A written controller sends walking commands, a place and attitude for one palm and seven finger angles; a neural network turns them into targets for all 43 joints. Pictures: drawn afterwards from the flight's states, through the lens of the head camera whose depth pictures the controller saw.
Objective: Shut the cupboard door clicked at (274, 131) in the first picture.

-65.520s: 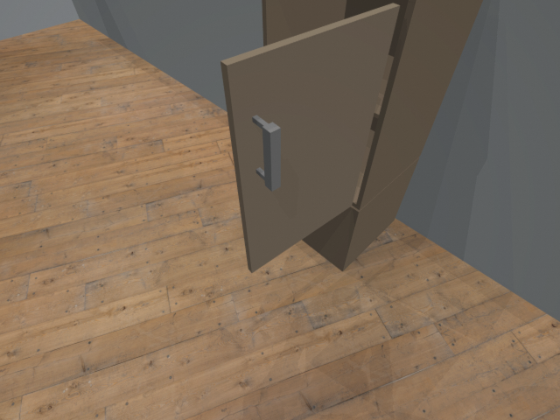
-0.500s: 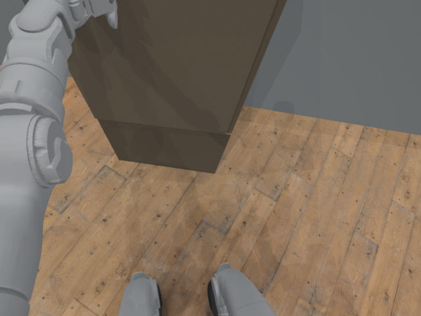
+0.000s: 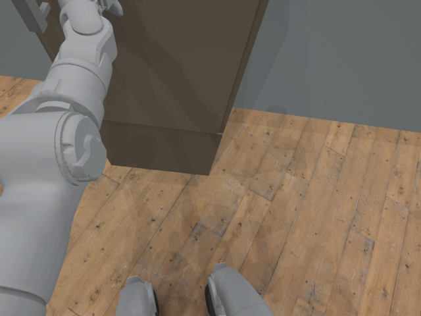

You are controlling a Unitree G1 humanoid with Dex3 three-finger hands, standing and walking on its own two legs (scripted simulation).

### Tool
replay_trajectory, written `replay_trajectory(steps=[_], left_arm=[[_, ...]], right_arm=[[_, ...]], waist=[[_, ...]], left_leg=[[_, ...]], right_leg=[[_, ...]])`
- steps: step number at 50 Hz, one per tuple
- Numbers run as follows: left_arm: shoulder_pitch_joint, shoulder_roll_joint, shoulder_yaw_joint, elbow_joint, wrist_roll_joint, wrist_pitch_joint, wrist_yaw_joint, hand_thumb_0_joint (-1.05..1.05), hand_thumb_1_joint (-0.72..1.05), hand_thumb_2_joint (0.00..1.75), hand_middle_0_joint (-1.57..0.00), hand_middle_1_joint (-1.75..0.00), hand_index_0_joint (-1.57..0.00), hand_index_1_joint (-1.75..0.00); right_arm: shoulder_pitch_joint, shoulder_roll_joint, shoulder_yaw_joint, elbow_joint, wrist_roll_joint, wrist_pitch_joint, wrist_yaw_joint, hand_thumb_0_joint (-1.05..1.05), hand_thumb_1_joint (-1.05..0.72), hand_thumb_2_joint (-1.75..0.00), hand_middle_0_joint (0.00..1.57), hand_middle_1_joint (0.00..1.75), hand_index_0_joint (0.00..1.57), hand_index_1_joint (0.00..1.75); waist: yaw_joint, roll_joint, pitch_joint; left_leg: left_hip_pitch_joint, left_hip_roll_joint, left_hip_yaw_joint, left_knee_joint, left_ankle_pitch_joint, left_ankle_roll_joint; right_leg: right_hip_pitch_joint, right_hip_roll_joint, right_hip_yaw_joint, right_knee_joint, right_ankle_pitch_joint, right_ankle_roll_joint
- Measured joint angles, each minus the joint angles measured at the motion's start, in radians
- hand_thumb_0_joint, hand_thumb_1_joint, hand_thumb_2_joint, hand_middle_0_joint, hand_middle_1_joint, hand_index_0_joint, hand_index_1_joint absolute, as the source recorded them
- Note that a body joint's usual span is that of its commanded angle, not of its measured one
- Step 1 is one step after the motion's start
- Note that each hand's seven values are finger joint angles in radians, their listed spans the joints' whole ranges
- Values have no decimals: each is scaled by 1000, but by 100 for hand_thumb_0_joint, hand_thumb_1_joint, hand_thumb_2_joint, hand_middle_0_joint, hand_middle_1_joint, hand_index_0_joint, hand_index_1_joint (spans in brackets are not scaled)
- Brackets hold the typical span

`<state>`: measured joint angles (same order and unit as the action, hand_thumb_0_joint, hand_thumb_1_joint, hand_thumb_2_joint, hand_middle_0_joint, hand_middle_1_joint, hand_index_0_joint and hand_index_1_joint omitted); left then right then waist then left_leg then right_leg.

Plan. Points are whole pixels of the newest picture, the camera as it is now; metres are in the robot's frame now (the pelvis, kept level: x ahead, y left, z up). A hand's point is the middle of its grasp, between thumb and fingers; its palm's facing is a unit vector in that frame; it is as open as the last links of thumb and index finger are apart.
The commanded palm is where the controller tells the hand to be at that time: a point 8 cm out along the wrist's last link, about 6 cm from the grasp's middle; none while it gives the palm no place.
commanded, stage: pull the fist back off the door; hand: left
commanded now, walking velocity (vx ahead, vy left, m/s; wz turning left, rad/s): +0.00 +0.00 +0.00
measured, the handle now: out of the picture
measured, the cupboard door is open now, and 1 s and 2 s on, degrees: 0 0 0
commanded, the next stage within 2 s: draw the hand back to the body in 0.60 s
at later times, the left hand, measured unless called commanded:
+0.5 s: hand (125, 14) +0.57 +0.02 +0.17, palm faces +0.11 -0.99 -0.04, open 3.1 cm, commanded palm +0.53 +0.06 +0.17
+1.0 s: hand (82, 54) +0.49 +0.08 +0.18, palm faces +0.15 -0.99 -0.01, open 3.1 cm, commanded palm +0.44 +0.12 +0.19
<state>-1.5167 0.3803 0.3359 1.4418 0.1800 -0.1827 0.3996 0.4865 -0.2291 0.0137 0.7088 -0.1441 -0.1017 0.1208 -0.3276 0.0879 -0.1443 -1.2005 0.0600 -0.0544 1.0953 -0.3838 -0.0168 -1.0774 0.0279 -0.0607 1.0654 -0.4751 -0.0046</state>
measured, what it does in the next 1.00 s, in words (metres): rises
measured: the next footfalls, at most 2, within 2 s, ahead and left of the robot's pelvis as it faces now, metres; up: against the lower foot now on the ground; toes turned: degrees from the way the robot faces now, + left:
none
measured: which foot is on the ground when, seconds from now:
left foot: down 0.00-1.00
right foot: down 0.00-1.00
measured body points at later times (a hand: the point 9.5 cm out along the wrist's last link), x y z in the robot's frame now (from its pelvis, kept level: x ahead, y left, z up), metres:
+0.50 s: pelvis +0.04 -0.01 +0.04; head +0.14 -0.02 +0.48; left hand +0.56 +0.07 +0.17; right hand -0.01 -0.27 -0.08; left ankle +0.06 +0.13 -0.65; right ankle +0.01 -0.12 -0.65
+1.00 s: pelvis +0.05 -0.02 +0.07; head +0.08 -0.05 +0.51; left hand +0.47 +0.13 +0.18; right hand +0.09 -0.27 -0.07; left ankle +0.06 +0.13 -0.65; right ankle +0.01 -0.12 -0.65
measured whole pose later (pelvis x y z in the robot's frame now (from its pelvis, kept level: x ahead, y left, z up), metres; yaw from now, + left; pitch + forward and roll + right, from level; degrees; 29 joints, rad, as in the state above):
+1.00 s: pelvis +0.05 -0.02 +0.07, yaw -1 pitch +10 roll +1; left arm -0.59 0.10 0.20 0.76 -0.08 -0.22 0.16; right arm 0.40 -0.24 -0.03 0.63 0.00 0.02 0.04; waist -0.08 0.07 -0.13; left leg -0.55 0.06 0.03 0.71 -0.33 -0.03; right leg -0.48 0.02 0.01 0.73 -0.42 -0.02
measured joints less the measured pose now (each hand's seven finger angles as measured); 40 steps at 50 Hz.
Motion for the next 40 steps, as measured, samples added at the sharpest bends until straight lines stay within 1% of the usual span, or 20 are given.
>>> replay_trajectory(steps=[1,3,6,8,10,13,16,19,21,23,25,28,31,33,35,38,40], left_arm=[[7,8,-9,1,8,-7,0,4,94,100,-130,-150,-130,-150],[18,22,-23,-1,7,-12,-20,4,94,99,-130,-150,-130,-150],[47,22,-46,-22,-30,-3,-75,3,95,97,-130,-150,-130,-150],[77,2,-59,-42,-67,-1,-109,3,94,96,-130,-150,-130,-150],[113,-32,-63,-60,-104,-6,-132,2,93,94,-130,-150,-130,-150],[174,-90,-53,-79,-139,-27,-138,2,92,93,-130,-150,-130,-150],[242,-139,-28,-109,-141,-65,-117,2,91,92,-130,-150,-130,-150],[313,-170,-24,-153,-119,-110,-88,2,91,91,-130,-150,-130,-150],[365,-187,-23,-199,-106,-136,-78,2,90,91,-130,-150,-130,-150],[425,-201,-38,-255,-103,-152,-79,2,90,90,-130,-150,-130,-150],[485,-217,-67,-310,-111,-154,-89,2,90,90,-130,-150,-130,-150],[559,-246,-111,-368,-143,-129,-115,2,90,90,-130,-150,-130,-150],[585,-273,-139,-384,-185,-92,-132,2,90,90,-130,-150,-130,-150],[578,-284,-142,-379,-203,-87,-137,2,90,90,-130,-150,-130,-150],[561,-287,-150,-373,-206,-99,-137,2,90,90,-130,-150,-130,-150],[524,-280,-160,-348,-184,-130,-139,2,90,90,-130,-150,-130,-150],[522,-273,-146,-349,-168,-136,-152,2,90,90,-130,-150,-130,-150]], right_arm=[[3,4,-2,-1,2,6,3,0,-91,-89,20,30,20,30],[11,8,-3,-3,10,19,4,0,-91,-89,20,30,20,30],[28,8,-4,-3,25,38,-2,0,-91,-89,20,30,20,30],[42,3,-7,-2,34,47,-7,0,-91,-89,20,30,20,30],[54,-5,-9,-1,40,53,-11,0,-91,-89,20,30,20,30],[65,-20,-15,-2,44,57,-15,0,-91,-89,20,30,20,30],[60,-34,-27,-11,43,59,-15,0,-91,-89,20,30,20,30],[44,-41,-43,-24,40,60,-12,0,-91,-89,20,30,20,30],[31,-41,-53,-34,40,65,-11,0,-91,-89,20,30,20,30],[18,-38,-62,-42,44,73,-11,0,-91,-89,20,30,20,30],[6,-33,-68,-48,52,82,-13,0,-91,-89,20,30,20,30],[-19,-26,-68,-50,69,96,-21,0,-91,-89,20,30,20,30],[-58,-18,-61,-45,84,102,-35,0,-91,-89,20,30,20,30],[-87,-15,-57,-41,90,97,-45,0,-91,-89,20,30,20,30],[-114,-13,-55,-38,91,88,-52,0,-91,-89,20,30,20,30],[-144,-13,-54,-36,89,76,-55,0,-91,-89,20,30,20,30],[-151,-15,-54,-41,88,81,-56,0,-91,-89,20,30,20,30]], waist=[[-3,1,3],[-2,1,13],[11,2,25],[27,2,27],[42,1,27],[57,-2,18],[65,-7,7],[73,-11,1],[85,-14,-1],[103,-15,-1],[126,-14,1],[162,-15,7],[183,-22,20],[189,-29,27],[189,-36,29],[184,-41,23],[185,-41,15]], left_leg=[[5,1,1,-4,1,-1],[23,2,4,-19,7,-2],[63,3,11,-56,19,-2],[98,4,16,-86,26,-2],[137,5,22,-117,31,-2],[192,6,28,-154,32,-3],[237,7,36,-178,28,-5],[272,8,46,-191,20,-6],[295,8,53,-199,14,-7],[322,8,61,-211,11,-9],[354,7,66,-226,9,-10],[407,4,66,-253,11,-11],[453,1,56,-277,19,-12],[469,-1,49,-286,23,-15],[472,-3,42,-287,26,-17],[457,-6,36,-275,26,-21],[454,-6,42,-274,26,-22]], right_leg=[[4,1,1,-3,1,-1],[19,2,4,-15,7,-2],[54,3,10,-50,20,-3],[87,3,15,-80,30,-4],[124,4,19,-111,37,-4],[177,4,24,-149,41,-4],[219,5,32,-172,39,-5],[247,4,41,-179,31,-6],[265,4,48,-182,25,-7],[287,3,55,-188,21,-8],[315,1,59,-199,18,-9],[369,-1,58,-224,19,-11],[420,-3,48,-250,23,-13],[438,-4,41,-259,25,-16],[444,-5,34,-259,25,-18],[429,-8,28,-243,20,-20],[421,-8,34,-235,18,-20]])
